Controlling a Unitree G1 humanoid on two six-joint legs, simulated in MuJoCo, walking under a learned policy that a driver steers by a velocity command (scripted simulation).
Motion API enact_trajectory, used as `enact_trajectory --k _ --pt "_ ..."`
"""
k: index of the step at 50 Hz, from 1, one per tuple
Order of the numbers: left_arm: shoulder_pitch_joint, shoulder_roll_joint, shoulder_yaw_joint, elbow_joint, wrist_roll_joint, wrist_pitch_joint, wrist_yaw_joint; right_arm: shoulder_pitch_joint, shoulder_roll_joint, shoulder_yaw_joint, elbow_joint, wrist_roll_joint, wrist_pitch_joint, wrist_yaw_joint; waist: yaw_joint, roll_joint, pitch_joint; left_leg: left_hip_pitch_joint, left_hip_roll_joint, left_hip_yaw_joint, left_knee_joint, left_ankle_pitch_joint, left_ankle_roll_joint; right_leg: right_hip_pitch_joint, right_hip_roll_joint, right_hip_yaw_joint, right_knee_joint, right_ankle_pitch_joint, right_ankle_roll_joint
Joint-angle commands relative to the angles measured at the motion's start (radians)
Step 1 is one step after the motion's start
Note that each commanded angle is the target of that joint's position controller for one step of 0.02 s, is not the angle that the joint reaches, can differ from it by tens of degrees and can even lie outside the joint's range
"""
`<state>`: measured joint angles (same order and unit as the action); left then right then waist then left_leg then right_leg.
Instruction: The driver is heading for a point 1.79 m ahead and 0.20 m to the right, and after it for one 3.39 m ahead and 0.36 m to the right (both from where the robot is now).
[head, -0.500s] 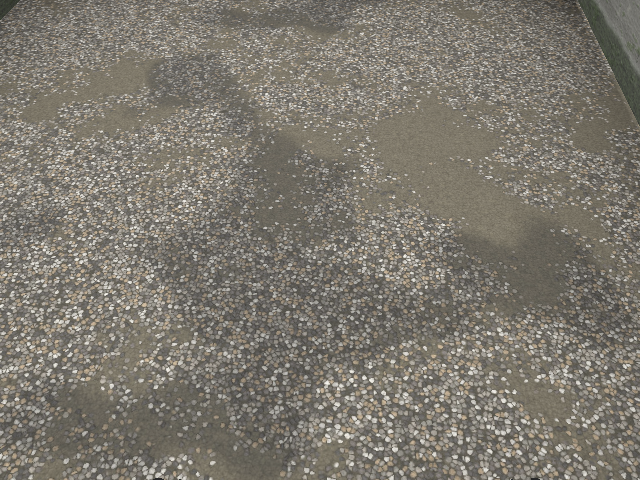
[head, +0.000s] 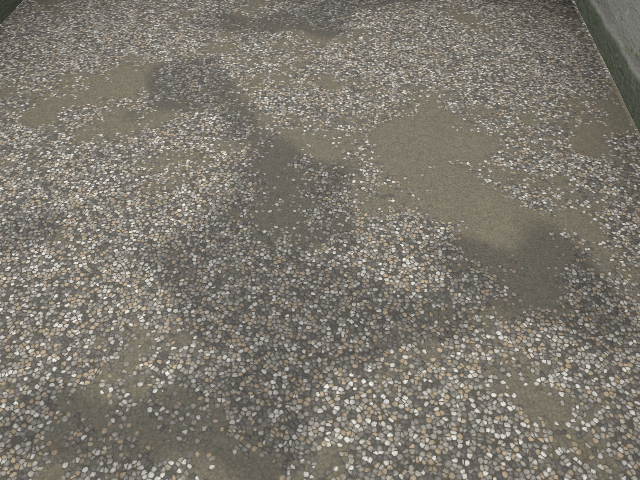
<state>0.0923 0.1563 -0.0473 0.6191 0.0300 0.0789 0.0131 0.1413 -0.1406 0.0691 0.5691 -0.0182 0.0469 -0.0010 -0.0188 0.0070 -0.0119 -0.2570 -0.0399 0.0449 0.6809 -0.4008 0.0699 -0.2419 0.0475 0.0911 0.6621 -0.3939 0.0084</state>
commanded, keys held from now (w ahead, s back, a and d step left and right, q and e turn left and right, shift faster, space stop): w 1.00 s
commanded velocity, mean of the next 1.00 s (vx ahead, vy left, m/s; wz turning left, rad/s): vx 0.50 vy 0.00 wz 0.00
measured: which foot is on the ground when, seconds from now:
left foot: down 0.00-1.00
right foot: down 0.00-1.00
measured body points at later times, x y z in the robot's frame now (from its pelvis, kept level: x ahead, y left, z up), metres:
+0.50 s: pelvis +0.00 +0.00 +0.00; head -0.01 +0.00 +0.45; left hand +0.21 +0.20 -0.08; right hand +0.19 -0.19 -0.08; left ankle -0.02 +0.07 -0.72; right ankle -0.02 -0.13 -0.72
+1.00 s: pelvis +0.00 +0.00 +0.00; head -0.01 +0.00 +0.45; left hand +0.21 +0.20 -0.08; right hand +0.19 -0.19 -0.08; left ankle -0.02 +0.07 -0.72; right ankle -0.02 -0.13 -0.72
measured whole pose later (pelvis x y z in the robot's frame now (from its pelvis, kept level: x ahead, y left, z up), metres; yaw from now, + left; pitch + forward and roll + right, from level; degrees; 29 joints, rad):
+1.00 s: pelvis +0.00 +0.00 +0.00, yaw -1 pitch -1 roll -1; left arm 0.09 0.16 -0.05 0.62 0.03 0.08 0.01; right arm 0.15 -0.14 0.07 0.57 -0.02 0.04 0.00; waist -0.02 0.01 -0.01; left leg -0.26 -0.03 0.06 0.69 -0.41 0.07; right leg -0.25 0.05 0.10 0.67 -0.40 0.01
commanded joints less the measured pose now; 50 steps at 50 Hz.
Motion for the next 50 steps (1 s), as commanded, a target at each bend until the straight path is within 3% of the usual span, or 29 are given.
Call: enact_trajectory --k 1,3,5,6,7,8,10,12,14,15,17,19,21,23,24,26,28,29,31,33,35,37,38,40,43,45,47,49,50 --pt "-0.132 0.072 0.016 -0.114 -0.002 -0.012 -0.001 -0.133 -0.06 -0.016 -0.116 -0.004 -0.015 0.007 -0.004 0.013 -0.001 -0.049 0.094 -0.086 -0.115 0.375 0.007 -0.002 -0.034 0.03 -0.052 0.346 -0.025" --pt "-0.062 0.063 0.019 -0.082 0.0 -0.017 0.003 -0.035 -0.061 -0.018 -0.081 -0.002 -0.018 -0.002 0.0 0.006 -0.128 -0.003 0.095 -0.108 -0.145 0.239 0.006 0.078 -0.023 0.024 -0.05 0.196 -0.029" --pt "-0.129 0.07 0.016 -0.114 -0.001 -0.012 0.0 -0.127 -0.059 -0.016 -0.114 -0.006 -0.018 0.007 -0.005 0.013 -0.013 -0.044 0.092 -0.082 -0.111 0.376 0.005 0.002 -0.035 0.032 -0.052 0.354 -0.025" --pt "-0.069 0.063 0.019 -0.082 0.0 -0.019 0.003 -0.048 -0.062 -0.019 -0.085 0.0 -0.018 -0.004 0.001 0.006 -0.115 -0.002 0.097 -0.112 -0.15 0.233 0.008 0.071 -0.022 0.025 -0.054 0.186 -0.03" --pt "-0.128 0.072 0.017 -0.115 -0.002 -0.01 0.0 -0.119 -0.059 -0.015 -0.112 -0.006 -0.017 0.008 -0.006 0.01 -0.012 -0.047 0.092 -0.078 -0.108 0.383 0.004 0.002 -0.034 0.03 -0.047 0.36 -0.025" --pt "-0.067 0.062 0.018 -0.083 0.0 -0.017 0.003 -0.044 -0.061 -0.019 -0.085 -0.001 -0.017 -0.004 0.001 0.009 -0.116 -0.007 0.097 -0.109 -0.15 0.231 0.007 0.07 -0.022 0.025 -0.053 0.187 -0.028" --pt "-0.13 0.071 0.016 -0.115 -0.001 -0.011 0.0 -0.126 -0.06 -0.016 -0.116 -0.005 -0.016 0.007 -0.004 0.014 -0.005 -0.049 0.093 -0.081 -0.113 0.375 0.005 -0.002 -0.033 0.031 -0.051 0.351 -0.024" --pt "-0.062 0.064 0.02 -0.083 0.0 -0.017 0.004 -0.033 -0.061 -0.019 -0.081 -0.002 -0.02 -0.002 0.0 0.004 -0.133 0.002 0.096 -0.105 -0.142 0.243 0.006 0.078 -0.021 0.024 -0.049 0.197 -0.029" --pt "-0.081 0.056 0.015 -0.086 0.0 -0.02 0.002 -0.072 -0.067 -0.019 -0.091 0.005 -0.015 -0.007 0.008 0.019 -0.053 -0.033 0.103 -0.123 -0.169 0.202 0.011 0.041 -0.016 0.021 -0.062 0.156 -0.026" --pt "-0.132 0.072 0.016 -0.114 -0.002 -0.012 0.0 -0.13 -0.06 -0.016 -0.117 -0.004 -0.016 0.007 -0.004 0.013 -0.001 -0.048 0.095 -0.082 -0.113 0.375 0.006 -0.005 -0.033 0.031 -0.05 0.349 -0.025" --pt "-0.062 0.063 0.019 -0.081 0.0 -0.016 0.003 -0.032 -0.061 -0.018 -0.081 -0.002 -0.019 -0.002 0.0 0.006 -0.129 -0.002 0.096 -0.103 -0.143 0.24 0.006 0.076 -0.022 0.025 -0.048 0.199 -0.029" --pt "-0.129 0.07 0.016 -0.113 -0.001 -0.011 0.001 -0.123 -0.059 -0.016 -0.114 -0.006 -0.018 0.007 -0.005 0.013 -0.013 -0.043 0.094 -0.078 -0.109 0.377 0.005 -0.001 -0.034 0.032 -0.05 0.356 -0.025" --pt "-0.064 0.063 0.02 -0.083 0.0 -0.016 0.004 -0.032 -0.061 -0.019 -0.081 -0.001 -0.02 -0.003 0.0 0.004 -0.131 0.0 0.098 -0.103 -0.142 0.243 0.005 0.075 -0.02 0.023 -0.047 0.196 -0.029" --pt "-0.082 0.055 0.015 -0.086 0.0 -0.019 0.002 -0.071 -0.067 -0.019 -0.092 0.005 -0.015 -0.008 0.008 0.02 -0.053 -0.033 0.104 -0.121 -0.168 0.202 0.011 0.04 -0.015 0.021 -0.06 0.155 -0.026" --pt "-0.133 0.072 0.016 -0.114 -0.002 -0.011 0.0 -0.128 -0.06 -0.016 -0.117 -0.004 -0.016 0.007 -0.004 0.014 -0.001 -0.048 0.097 -0.079 -0.113 0.374 0.006 -0.006 -0.031 0.031 -0.049 0.347 -0.024" --pt "-0.062 0.063 0.019 -0.081 0.0 -0.016 0.003 -0.03 -0.06 -0.018 -0.082 -0.002 -0.019 -0.002 0.0 0.007 -0.129 -0.002 0.098 -0.101 -0.143 0.238 0.006 0.074 -0.021 0.025 -0.047 0.197 -0.028" --pt "-0.081 0.056 0.015 -0.085 0.0 -0.02 0.002 -0.068 -0.067 -0.02 -0.092 0.005 -0.016 -0.007 0.008 0.018 -0.054 -0.032 0.104 -0.118 -0.167 0.2 0.011 0.039 -0.016 0.022 -0.061 0.158 -0.026" --pt "-0.133 0.073 0.016 -0.113 -0.002 -0.011 0.0 -0.127 -0.06 -0.016 -0.117 -0.004 -0.017 0.007 -0.004 0.012 -0.001 -0.047 0.096 -0.078 -0.112 0.373 0.006 -0.007 -0.032 0.032 -0.049 0.352 -0.025" --pt "-0.062 0.064 0.019 -0.081 0.0 -0.016 0.004 -0.028 -0.06 -0.018 -0.082 -0.002 -0.019 -0.002 -0.001 0.005 -0.129 -0.001 0.097 -0.099 -0.141 0.24 0.005 0.073 -0.021 0.026 -0.047 0.201 -0.029" --pt "-0.129 0.07 0.016 -0.113 -0.001 -0.011 0.001 -0.12 -0.059 -0.016 -0.114 -0.006 -0.019 0.007 -0.005 0.013 -0.013 -0.043 0.095 -0.074 -0.107 0.376 0.005 -0.003 -0.033 0.033 -0.048 0.358 -0.025" --pt "-0.064 0.064 0.02 -0.082 0.0 -0.016 0.004 -0.029 -0.061 -0.019 -0.082 -0.001 -0.02 -0.003 0.0 0.004 -0.132 0.001 0.099 -0.098 -0.14 0.243 0.005 0.073 -0.019 0.024 -0.046 0.197 -0.029" --pt "-0.082 0.056 0.015 -0.085 0.0 -0.019 0.002 -0.068 -0.066 -0.019 -0.092 0.005 -0.015 -0.008 0.008 0.02 -0.054 -0.032 0.106 -0.116 -0.166 0.202 0.011 0.037 -0.014 0.022 -0.059 0.157 -0.025" --pt "-0.133 0.072 0.016 -0.113 -0.002 -0.01 0.0 -0.126 -0.059 -0.016 -0.117 -0.004 -0.016 0.007 -0.004 0.015 -0.002 -0.048 0.098 -0.075 -0.111 0.374 0.006 -0.009 -0.03 0.032 -0.047 0.349 -0.024" --pt "-0.062 0.064 0.019 -0.081 0.0 -0.015 0.003 -0.027 -0.06 -0.018 -0.082 -0.002 -0.019 -0.002 -0.001 0.007 -0.13 -0.002 0.099 -0.097 -0.141 0.238 0.006 0.071 -0.019 0.026 -0.046 0.198 -0.028" --pt "-0.133 0.073 0.016 -0.113 -0.002 -0.011 0.0 -0.124 -0.061 -0.016 -0.118 -0.004 -0.017 0.007 -0.004 0.012 -0.001 -0.047 0.098 -0.074 -0.11 0.373 0.006 -0.009 -0.031 0.033 -0.048 0.353 -0.025" --pt "-0.062 0.064 0.019 -0.08 0.0 -0.016 0.004 -0.026 -0.06 -0.019 -0.082 -0.003 -0.02 -0.002 -0.001 0.005 -0.129 0.0 0.099 -0.095 -0.139 0.239 0.005 0.071 -0.02 0.027 -0.046 0.202 -0.029" --pt "-0.129 0.071 0.016 -0.113 -0.001 -0.01 0.001 -0.118 -0.059 -0.017 -0.115 -0.006 -0.019 0.007 -0.005 0.013 -0.013 -0.042 0.097 -0.07 -0.106 0.376 0.004 -0.006 -0.031 0.034 -0.047 0.359 -0.025" --pt "-0.065 0.064 0.019 -0.082 -0.001 -0.015 0.004 -0.027 -0.061 -0.019 -0.082 -0.001 -0.02 -0.003 -0.001 0.004 -0.132 0.002 0.1 -0.094 -0.138 0.243 0.005 0.07 -0.018 0.025 -0.044 0.198 -0.029" --pt "-0.077 0.056 0.015 -0.086 -0.001 -0.017 0.003 -0.053 -0.065 -0.019 -0.088 0.004 -0.017 -0.006 0.007 0.016 -0.069 -0.028 0.104 -0.105 -0.157 0.213 0.007 0.042 -0.013 0.021 -0.053 0.17 -0.025"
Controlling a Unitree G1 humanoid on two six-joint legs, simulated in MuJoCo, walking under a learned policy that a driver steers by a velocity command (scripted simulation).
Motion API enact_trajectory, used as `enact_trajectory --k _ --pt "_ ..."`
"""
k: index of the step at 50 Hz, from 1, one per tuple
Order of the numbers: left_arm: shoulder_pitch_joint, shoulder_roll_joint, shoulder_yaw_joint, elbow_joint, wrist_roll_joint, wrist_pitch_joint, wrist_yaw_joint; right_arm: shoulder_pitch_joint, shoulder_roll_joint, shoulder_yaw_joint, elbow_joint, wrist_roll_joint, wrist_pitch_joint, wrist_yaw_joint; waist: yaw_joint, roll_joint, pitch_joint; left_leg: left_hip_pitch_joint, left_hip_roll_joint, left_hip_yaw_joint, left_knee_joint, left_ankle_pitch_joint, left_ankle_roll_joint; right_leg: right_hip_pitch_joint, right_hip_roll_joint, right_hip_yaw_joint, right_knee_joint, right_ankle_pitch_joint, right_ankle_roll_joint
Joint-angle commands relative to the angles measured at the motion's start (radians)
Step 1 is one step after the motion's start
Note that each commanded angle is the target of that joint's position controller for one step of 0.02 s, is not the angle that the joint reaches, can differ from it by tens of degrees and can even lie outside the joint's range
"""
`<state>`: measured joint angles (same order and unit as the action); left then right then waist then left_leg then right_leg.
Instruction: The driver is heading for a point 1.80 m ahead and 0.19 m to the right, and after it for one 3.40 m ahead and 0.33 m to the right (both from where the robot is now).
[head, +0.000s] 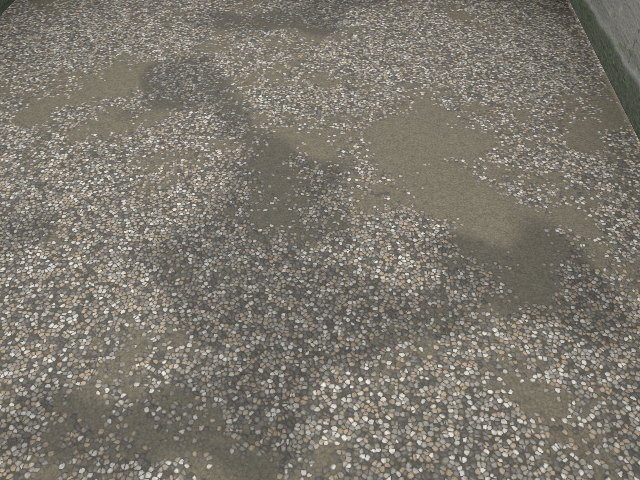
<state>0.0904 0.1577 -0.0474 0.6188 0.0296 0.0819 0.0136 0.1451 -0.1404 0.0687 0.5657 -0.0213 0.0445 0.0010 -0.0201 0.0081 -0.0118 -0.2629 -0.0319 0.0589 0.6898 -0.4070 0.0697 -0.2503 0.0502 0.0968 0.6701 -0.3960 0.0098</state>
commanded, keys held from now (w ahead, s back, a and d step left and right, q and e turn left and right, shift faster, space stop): w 0.66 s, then no key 0.34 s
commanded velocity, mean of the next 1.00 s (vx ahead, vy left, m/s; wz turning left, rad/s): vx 0.42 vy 0.00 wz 0.00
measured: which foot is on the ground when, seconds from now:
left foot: down 0.00-1.00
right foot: down 0.00-1.00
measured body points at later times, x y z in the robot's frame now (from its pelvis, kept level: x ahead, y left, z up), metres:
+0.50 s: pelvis +0.00 +0.00 +0.00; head -0.01 +0.00 +0.45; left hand +0.21 +0.20 -0.08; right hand +0.19 -0.19 -0.08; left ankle -0.02 +0.07 -0.72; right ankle -0.02 -0.13 -0.72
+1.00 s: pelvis +0.00 +0.01 +0.02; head +0.01 +0.01 +0.47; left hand +0.19 +0.20 -0.08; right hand +0.16 -0.19 -0.08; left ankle -0.02 +0.07 -0.72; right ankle -0.02 -0.13 -0.72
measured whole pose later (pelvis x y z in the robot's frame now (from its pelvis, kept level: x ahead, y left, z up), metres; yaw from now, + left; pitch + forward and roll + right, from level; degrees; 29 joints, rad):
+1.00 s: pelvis +0.00 +0.01 +0.02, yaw -1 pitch +0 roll -1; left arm 0.11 0.15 -0.05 0.67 0.03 0.10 0.01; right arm 0.20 -0.13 0.08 0.64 -0.02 0.02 0.02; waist -0.02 -0.01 -0.01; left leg -0.16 -0.04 0.07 0.43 -0.27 0.07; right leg -0.15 0.03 0.12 0.41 -0.26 0.02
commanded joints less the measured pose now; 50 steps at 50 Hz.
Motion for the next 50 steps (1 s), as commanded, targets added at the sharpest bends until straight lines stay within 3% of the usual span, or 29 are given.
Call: enact_trajectory --k 1,2,3,4,6,7,8,9,11,12,14,16,17,18,20,21,23,25,26,28,30,31,33,35,36,37,38,39,50 --pt "-0.081 0.054 0.015 -0.085 0.0 -0.021 0.002 -0.069 -0.066 -0.019 -0.089 0.008 -0.013 -0.01 0.009 0.019 -0.054 -0.026 0.099 -0.126 -0.174 0.207 0.011 0.043 -0.016 0.017 -0.065 0.159 -0.027" --pt "-0.131 0.071 0.016 -0.113 -0.001 -0.013 -0.001 -0.127 -0.06 -0.016 -0.114 -0.001 -0.014 0.005 -0.002 0.014 -0.002 -0.042 0.092 -0.086 -0.118 0.379 0.006 -0.003 -0.031 0.027 -0.054 0.351 -0.026" --pt "-0.118 0.077 0.021 -0.108 0.002 -0.01 -0.001 -0.097 -0.054 -0.016 -0.107 -0.011 -0.017 0.009 -0.011 0.006 -0.057 -0.018 0.089 -0.076 -0.103 0.4 0.003 0.019 -0.037 0.033 -0.044 0.382 -0.029" --pt "-0.061 0.062 0.019 -0.08 0.0 -0.018 0.003 -0.029 -0.06 -0.018 -0.08 0.001 -0.017 -0.004 0.001 0.006 -0.13 0.005 0.093 -0.107 -0.148 0.243 0.006 0.077 -0.021 0.021 -0.053 0.201 -0.03" --pt "-0.08 0.055 0.015 -0.084 0.0 -0.022 0.002 -0.066 -0.067 -0.019 -0.089 0.008 -0.014 -0.009 0.009 0.017 -0.054 -0.025 0.099 -0.124 -0.173 0.205 0.011 0.043 -0.016 0.018 -0.065 0.162 -0.027" --pt "-0.131 0.072 0.017 -0.112 -0.001 -0.013 0.0 -0.126 -0.061 -0.016 -0.114 -0.002 -0.015 0.005 -0.002 0.012 -0.001 -0.041 0.091 -0.084 -0.117 0.377 0.006 -0.004 -0.032 0.028 -0.054 0.355 -0.026" --pt "-0.118 0.077 0.021 -0.107 0.002 -0.01 0.0 -0.096 -0.055 -0.017 -0.107 -0.011 -0.017 0.009 -0.011 0.004 -0.056 -0.017 0.089 -0.074 -0.102 0.399 0.003 0.019 -0.037 0.034 -0.044 0.386 -0.03" --pt "-0.061 0.062 0.019 -0.08 0.0 -0.018 0.003 -0.027 -0.06 -0.018 -0.08 0.0 -0.018 -0.004 0.0 0.004 -0.13 0.006 0.092 -0.105 -0.147 0.244 0.005 0.077 -0.021 0.022 -0.052 0.204 -0.03" --pt "-0.08 0.055 0.015 -0.084 0.0 -0.022 0.002 -0.065 -0.067 -0.019 -0.089 0.007 -0.014 -0.01 0.008 0.016 -0.055 -0.024 0.099 -0.122 -0.172 0.207 0.01 0.042 -0.016 0.018 -0.065 0.165 -0.028" --pt "-0.131 0.072 0.016 -0.112 -0.001 -0.013 0.0 -0.124 -0.061 -0.016 -0.114 -0.002 -0.015 0.004 -0.003 0.011 -0.002 -0.039 0.091 -0.082 -0.116 0.379 0.006 -0.004 -0.032 0.028 -0.054 0.358 -0.027" --pt "-0.06 0.063 0.019 -0.079 0.0 -0.018 0.003 -0.025 -0.06 -0.018 -0.08 0.0 -0.018 -0.004 0.0 0.004 -0.13 0.007 0.093 -0.103 -0.145 0.247 0.005 0.076 -0.021 0.022 -0.052 0.207 -0.031" --pt "-0.127 0.07 0.016 -0.112 0.0 -0.013 0.0 -0.118 -0.06 -0.016 -0.111 -0.004 -0.017 0.004 -0.003 0.013 -0.014 -0.035 0.091 -0.079 -0.112 0.383 0.004 -0.001 -0.032 0.029 -0.053 0.364 -0.027" --pt "-0.117 0.076 0.021 -0.107 0.003 -0.01 0.0 -0.093 -0.054 -0.017 -0.104 -0.012 -0.02 0.008 -0.011 0.003 -0.069 -0.007 0.09 -0.071 -0.098 0.406 0.002 0.023 -0.037 0.035 -0.042 0.39 -0.031" --pt "-0.062 0.063 0.02 -0.081 0.0 -0.018 0.004 -0.027 -0.061 -0.019 -0.079 0.001 -0.018 -0.005 0.0 0.004 -0.133 0.009 0.094 -0.102 -0.144 0.25 0.005 0.076 -0.019 0.02 -0.05 0.203 -0.03" --pt "-0.081 0.054 0.015 -0.084 0.0 -0.021 0.002 -0.065 -0.066 -0.019 -0.089 0.008 -0.013 -0.01 0.009 0.019 -0.055 -0.025 0.101 -0.121 -0.171 0.209 0.011 0.04 -0.014 0.018 -0.063 0.162 -0.027" --pt "-0.131 0.071 0.016 -0.112 -0.001 -0.012 -0.001 -0.124 -0.06 -0.016 -0.114 -0.001 -0.015 0.004 -0.002 0.014 -0.002 -0.041 0.094 -0.08 -0.116 0.379 0.006 -0.006 -0.03 0.027 -0.051 0.354 -0.026" --pt "-0.061 0.063 0.019 -0.079 0.0 -0.017 0.003 -0.025 -0.06 -0.018 -0.08 0.0 -0.018 -0.004 0.0 0.006 -0.131 0.006 0.095 -0.102 -0.146 0.244 0.005 0.074 -0.02 0.022 -0.05 0.203 -0.03" --pt "-0.08 0.055 0.015 -0.084 0.0 -0.021 0.002 -0.063 -0.067 -0.019 -0.09 0.007 -0.014 -0.009 0.008 0.017 -0.054 -0.024 0.101 -0.119 -0.171 0.205 0.01 0.04 -0.014 0.019 -0.063 0.164 -0.027" --pt "-0.132 0.072 0.017 -0.112 -0.001 -0.013 0.0 -0.123 -0.061 -0.016 -0.115 -0.002 -0.015 0.004 -0.002 0.012 -0.002 -0.04 0.093 -0.079 -0.115 0.377 0.005 -0.007 -0.03 0.028 -0.052 0.357 -0.026" --pt "-0.061 0.063 0.019 -0.079 0.0 -0.018 0.003 -0.024 -0.06 -0.018 -0.08 0.0 -0.018 -0.004 0.0 0.005 -0.13 0.006 0.094 -0.1 -0.145 0.244 0.005 0.073 -0.02 0.023 -0.05 0.206 -0.03" --pt "-0.08 0.055 0.015 -0.083 0.0 -0.021 0.002 -0.061 -0.067 -0.019 -0.09 0.007 -0.014 -0.01 0.008 0.016 -0.055 -0.023 0.101 -0.116 -0.17 0.207 0.01 0.039 -0.014 0.019 -0.063 0.167 -0.028" --pt "-0.131 0.072 0.016 -0.111 -0.001 -0.013 0.0 -0.121 -0.061 -0.017 -0.115 -0.002 -0.015 0.004 -0.002 0.012 -0.002 -0.039 0.093 -0.077 -0.114 0.378 0.005 -0.008 -0.03 0.029 -0.052 0.359 -0.027" --pt "-0.06 0.063 0.019 -0.079 0.0 -0.017 0.003 -0.022 -0.06 -0.019 -0.08 0.0 -0.018 -0.004 0.0 0.005 -0.131 0.008 0.095 -0.098 -0.143 0.246 0.005 0.073 -0.019 0.023 -0.05 0.208 -0.03" --pt "-0.113 0.068 0.015 -0.105 0.002 -0.011 0.0 -0.1 -0.058 -0.014 -0.105 -0.005 -0.018 0.004 -0.001 0.008 -0.008 -0.034 0.095 -0.08 -0.124 0.364 0.006 -0.004 -0.034 0.041 -0.069 0.341 -0.029" --pt "-0.099 0.069 0.016 -0.097 0.005 -0.008 -0.001 -0.07 -0.047 -0.011 -0.095 -0.014 -0.02 0.009 -0.009 -0.002 -0.058 -0.003 0.099 -0.079 -0.125 0.376 0.004 0.019 -0.043 0.053 -0.075 0.355 -0.034" --pt "-0.03 0.05 0.013 -0.055 0.0 -0.012 0.002 0.007 -0.039 -0.005 -0.059 -0.001 -0.02 -0.003 0.005 -0.015 -0.12 0.003 0.108 -0.109 -0.193 0.195 0.001 0.099 -0.036 0.056 -0.125 0.155 -0.031" --pt "-0.109 0.06 0.01 -0.096 -0.001 -0.005 -0.002 -0.08 -0.044 -0.004 -0.09 -0.009 -0.02 0.006 -0.002 -0.005 0.018 -0.035 0.097 -0.083 -0.172 0.332 -0.002 0.005 -0.049 0.068 -0.127 0.329 -0.029" --pt "-0.108 0.045 0.004 -0.087 0.005 -0.003 -0.002 -0.059 -0.028 0.001 -0.078 -0.018 -0.024 0.01 -0.008 -0.006 -0.041 0.01 0.112 -0.093 -0.2 0.35 -0.006 0.035 -0.064 0.084 -0.158 0.346 -0.027" --pt "-0.028 0.071 0.022 -0.013 -0.006 0.0 -0.004 0.01 -0.069 -0.02 0.005 0.002 -0.035 0.023 0.007 0.011 -0.075 0.146 0.133 -0.127 -0.355 0.502 0.01 0.124 -0.096 0.085 -0.305 0.342 -0.017"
